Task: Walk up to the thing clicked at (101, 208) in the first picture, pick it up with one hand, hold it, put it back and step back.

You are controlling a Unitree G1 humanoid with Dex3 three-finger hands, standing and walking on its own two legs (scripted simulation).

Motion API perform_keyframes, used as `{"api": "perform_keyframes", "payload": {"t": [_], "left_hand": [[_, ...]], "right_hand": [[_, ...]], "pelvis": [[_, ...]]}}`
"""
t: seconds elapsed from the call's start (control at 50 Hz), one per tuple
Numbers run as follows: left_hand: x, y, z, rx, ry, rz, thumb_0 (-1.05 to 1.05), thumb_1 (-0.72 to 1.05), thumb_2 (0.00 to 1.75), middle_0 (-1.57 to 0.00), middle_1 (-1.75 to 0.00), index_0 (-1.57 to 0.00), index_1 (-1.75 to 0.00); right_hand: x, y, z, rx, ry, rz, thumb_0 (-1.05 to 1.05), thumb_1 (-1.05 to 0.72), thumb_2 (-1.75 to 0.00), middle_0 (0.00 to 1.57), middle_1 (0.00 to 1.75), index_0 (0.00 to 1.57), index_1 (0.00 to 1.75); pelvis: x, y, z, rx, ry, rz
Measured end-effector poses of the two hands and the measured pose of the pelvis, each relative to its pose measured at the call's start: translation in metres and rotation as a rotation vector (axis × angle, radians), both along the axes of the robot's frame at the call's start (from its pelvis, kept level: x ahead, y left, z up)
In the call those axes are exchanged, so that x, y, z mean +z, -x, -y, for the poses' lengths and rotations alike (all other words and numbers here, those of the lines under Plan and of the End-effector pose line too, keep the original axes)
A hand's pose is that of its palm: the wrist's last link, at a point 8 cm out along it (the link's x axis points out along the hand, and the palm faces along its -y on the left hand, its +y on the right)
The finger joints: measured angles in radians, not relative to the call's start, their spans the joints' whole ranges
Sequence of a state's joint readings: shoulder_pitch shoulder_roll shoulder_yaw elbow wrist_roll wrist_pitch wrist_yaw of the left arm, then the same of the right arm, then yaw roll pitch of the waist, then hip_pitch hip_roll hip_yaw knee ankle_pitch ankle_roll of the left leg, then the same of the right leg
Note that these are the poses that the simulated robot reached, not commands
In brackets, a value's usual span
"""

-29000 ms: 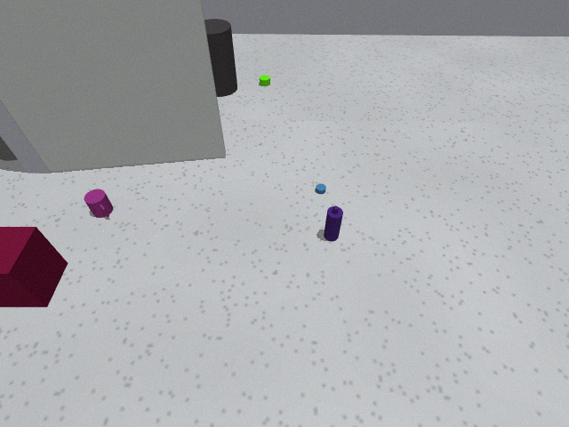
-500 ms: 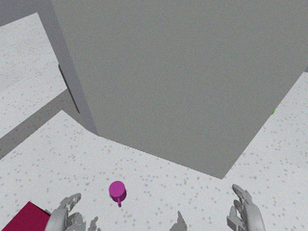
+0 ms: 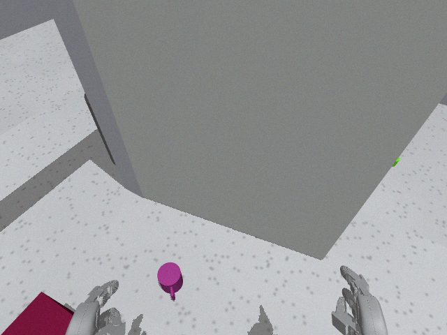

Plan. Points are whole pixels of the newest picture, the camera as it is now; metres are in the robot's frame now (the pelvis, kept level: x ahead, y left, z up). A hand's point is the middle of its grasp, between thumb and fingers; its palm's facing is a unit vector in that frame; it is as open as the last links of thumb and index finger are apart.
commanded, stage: home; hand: left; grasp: from above
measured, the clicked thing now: (171, 282) +0.44 +0.20 -0.66
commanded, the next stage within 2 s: stand in 0.98 s
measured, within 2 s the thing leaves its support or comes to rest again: neither
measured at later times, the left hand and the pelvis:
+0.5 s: hand (122, 327) +0.17 +0.18 -0.05, palm faces +0.05 -0.98 -0.20, open 7.4 cm; pelvis +0.00 +0.00 +0.00, yaw +0 degrees
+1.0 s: hand (123, 325) +0.17 +0.18 -0.05, palm faces +0.05 -0.98 -0.20, open 7.4 cm; pelvis +0.01 +0.00 +0.00, yaw +0 degrees
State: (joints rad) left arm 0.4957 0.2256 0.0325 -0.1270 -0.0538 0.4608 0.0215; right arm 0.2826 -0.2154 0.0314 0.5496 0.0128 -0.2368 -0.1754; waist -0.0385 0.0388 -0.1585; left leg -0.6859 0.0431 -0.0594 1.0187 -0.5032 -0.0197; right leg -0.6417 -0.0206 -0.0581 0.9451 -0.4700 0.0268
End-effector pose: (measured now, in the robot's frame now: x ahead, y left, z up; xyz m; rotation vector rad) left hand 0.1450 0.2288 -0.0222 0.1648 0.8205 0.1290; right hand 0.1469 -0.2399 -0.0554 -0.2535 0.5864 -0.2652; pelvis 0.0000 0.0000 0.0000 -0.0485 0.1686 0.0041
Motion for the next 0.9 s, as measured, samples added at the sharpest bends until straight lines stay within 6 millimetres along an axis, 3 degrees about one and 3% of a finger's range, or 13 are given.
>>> {"api": "perform_keyframes", "payload": {"t": [0.9], "left_hand": [[0.0001,-0.0070,0.0002,-0.004,-0.003,-0.001,0.01,0.91,0.90,-0.20,-0.29,-0.20,-0.29]], "right_hand": [[-0.0031,-0.0040,0.0012,-0.009,-0.004,-0.008,0.01,-0.90,-0.90,0.20,0.30,0.20,0.30]], "pelvis": [[-0.0012,-0.0061,0.0007,-0.002,0.000,-0.011]]}}
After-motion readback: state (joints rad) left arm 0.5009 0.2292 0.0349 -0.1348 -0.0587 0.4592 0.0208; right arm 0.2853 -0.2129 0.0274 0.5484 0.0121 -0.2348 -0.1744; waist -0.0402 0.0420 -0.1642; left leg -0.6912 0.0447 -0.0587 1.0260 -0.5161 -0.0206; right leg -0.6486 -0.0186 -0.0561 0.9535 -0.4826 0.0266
